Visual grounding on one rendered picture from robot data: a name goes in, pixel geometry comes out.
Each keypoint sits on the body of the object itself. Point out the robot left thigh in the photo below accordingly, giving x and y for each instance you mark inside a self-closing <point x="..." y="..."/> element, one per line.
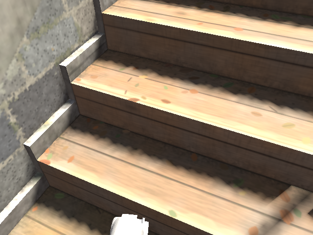
<point x="129" y="224"/>

